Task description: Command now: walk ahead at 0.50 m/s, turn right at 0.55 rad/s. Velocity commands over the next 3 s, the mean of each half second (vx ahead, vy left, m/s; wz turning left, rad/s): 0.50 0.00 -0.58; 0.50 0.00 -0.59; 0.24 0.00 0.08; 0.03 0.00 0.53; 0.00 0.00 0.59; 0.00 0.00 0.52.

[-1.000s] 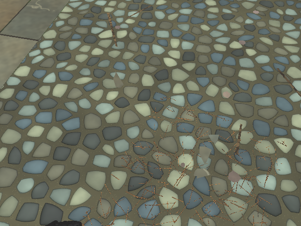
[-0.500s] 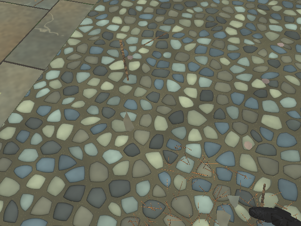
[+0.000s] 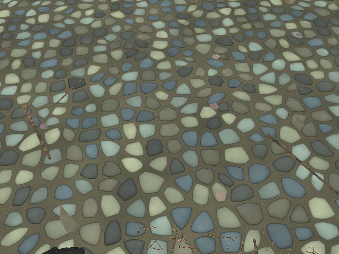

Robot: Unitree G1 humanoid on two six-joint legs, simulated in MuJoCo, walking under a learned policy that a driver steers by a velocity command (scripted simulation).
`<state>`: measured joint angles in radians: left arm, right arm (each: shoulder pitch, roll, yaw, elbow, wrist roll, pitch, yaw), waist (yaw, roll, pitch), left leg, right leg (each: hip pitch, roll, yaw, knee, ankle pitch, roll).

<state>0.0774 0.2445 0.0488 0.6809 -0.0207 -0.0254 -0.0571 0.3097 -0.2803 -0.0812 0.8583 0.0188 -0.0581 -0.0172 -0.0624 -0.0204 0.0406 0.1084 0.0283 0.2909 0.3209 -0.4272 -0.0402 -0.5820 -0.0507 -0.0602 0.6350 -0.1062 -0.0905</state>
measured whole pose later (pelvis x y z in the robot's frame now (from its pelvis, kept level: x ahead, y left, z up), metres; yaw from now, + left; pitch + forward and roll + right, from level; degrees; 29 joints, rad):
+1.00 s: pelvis +0.52 -0.11 +0.01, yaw -36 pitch +2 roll +2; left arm 0.06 0.27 0.05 0.59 -0.02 -0.02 -0.05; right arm 0.33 -0.31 -0.08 0.85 0.02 -0.06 0.00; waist -0.10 -0.03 0.04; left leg 0.08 0.03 0.24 0.28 -0.38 -0.04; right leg -0.60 -0.06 -0.02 0.65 -0.10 -0.06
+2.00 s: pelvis +0.71 -0.29 +0.01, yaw -12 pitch +3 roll -1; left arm 0.16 0.28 0.07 0.77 0.01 -0.01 0.01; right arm 0.15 -0.32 -0.09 0.61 0.01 0.06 -0.03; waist -0.01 0.04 0.02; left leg -0.44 -0.11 -0.20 0.65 -0.33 0.01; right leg -0.32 0.03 0.06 0.53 -0.26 0.01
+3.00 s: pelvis +0.71 -0.28 +0.02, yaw +21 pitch +1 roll +0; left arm 0.16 0.26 0.06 0.72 0.01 -0.01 0.01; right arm 0.17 -0.35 -0.09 0.62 0.01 0.05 -0.03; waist 0.01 0.05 0.04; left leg -0.46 -0.12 -0.17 1.05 -0.51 -0.06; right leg -0.26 0.01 0.04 0.48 -0.24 -0.02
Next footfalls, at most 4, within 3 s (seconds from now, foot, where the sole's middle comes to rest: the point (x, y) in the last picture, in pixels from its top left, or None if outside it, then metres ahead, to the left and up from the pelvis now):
0.02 right None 0.19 -0.09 -0.76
0.52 left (158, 243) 0.50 0.06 -0.76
1.04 right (249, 210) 0.61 -0.32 -0.76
1.54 left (214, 163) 0.84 -0.21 -0.76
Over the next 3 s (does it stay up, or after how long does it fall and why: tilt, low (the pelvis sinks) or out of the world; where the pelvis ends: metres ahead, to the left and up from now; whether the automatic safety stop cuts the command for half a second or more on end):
stays up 0.71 -0.28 0.02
